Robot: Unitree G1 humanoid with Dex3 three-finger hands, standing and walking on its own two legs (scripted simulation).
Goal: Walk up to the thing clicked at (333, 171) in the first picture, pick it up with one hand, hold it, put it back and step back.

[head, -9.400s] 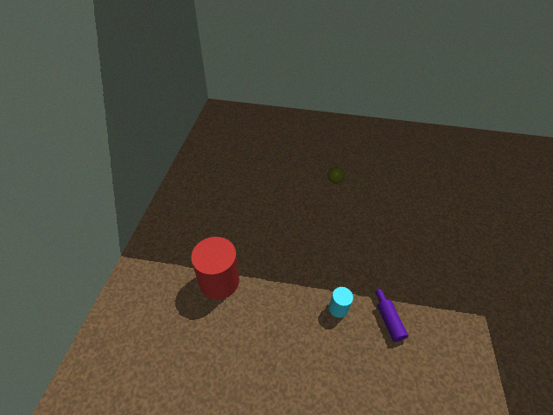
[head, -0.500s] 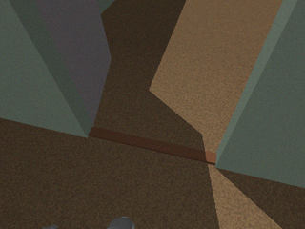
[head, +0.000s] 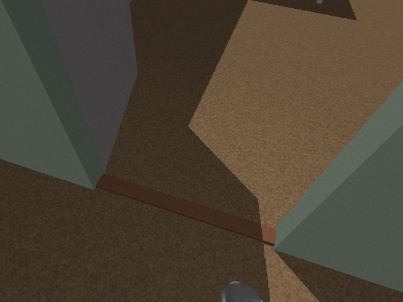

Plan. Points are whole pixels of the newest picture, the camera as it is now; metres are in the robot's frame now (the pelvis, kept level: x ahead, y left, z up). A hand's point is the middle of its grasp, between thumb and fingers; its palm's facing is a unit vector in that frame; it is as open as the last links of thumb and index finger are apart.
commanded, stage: walk up
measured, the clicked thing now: out of the picture -0.63 +1.24 -0.73
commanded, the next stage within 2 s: stand in 1.50 s
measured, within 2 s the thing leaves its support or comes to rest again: neither
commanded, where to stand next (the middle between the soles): +0.09 -0.03 m, yaw +0 degrees
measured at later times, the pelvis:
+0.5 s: pelvis +0.01 -0.03 -0.01, yaw +1 degrees
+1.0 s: pelvis +0.04 -0.02 +0.01, yaw +3 degrees
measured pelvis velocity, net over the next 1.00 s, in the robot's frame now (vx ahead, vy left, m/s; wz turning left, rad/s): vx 0.04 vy -0.02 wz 0.05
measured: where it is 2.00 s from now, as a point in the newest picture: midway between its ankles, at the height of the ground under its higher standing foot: outside the picture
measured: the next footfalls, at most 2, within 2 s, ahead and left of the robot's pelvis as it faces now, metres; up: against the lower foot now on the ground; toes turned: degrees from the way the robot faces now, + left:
right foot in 0.14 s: +0.15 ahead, -0.15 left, +0.00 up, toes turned -2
left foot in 0.42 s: +0.04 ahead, +0.11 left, +0.00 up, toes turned +1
